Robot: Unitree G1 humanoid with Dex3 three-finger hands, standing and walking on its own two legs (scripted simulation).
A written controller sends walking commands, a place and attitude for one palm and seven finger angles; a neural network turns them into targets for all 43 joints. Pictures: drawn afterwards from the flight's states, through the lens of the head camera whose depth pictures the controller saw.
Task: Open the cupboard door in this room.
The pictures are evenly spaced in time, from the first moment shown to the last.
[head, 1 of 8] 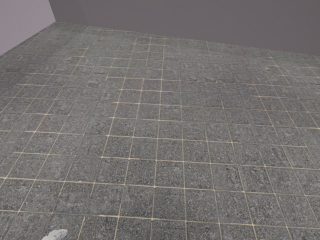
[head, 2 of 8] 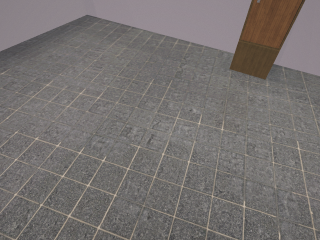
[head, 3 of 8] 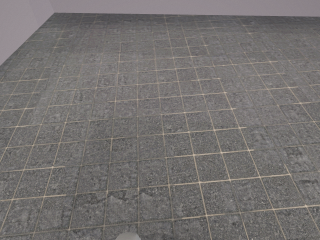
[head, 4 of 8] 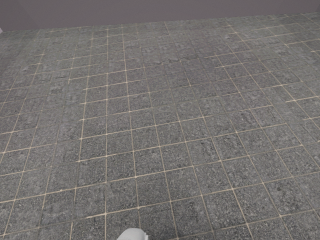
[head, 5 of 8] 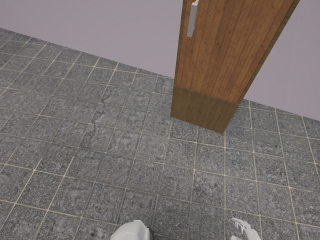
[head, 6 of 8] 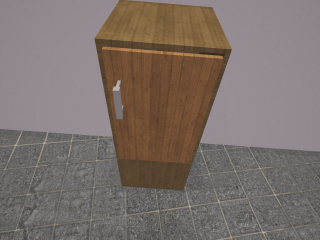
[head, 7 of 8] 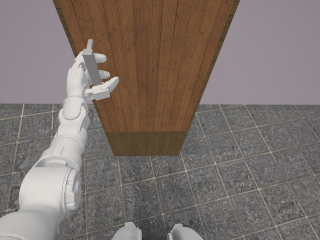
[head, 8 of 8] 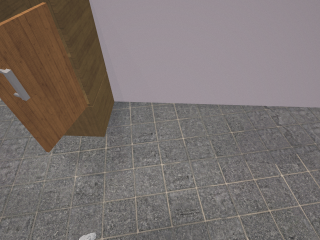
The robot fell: no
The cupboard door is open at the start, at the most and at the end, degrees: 0 73 73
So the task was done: yes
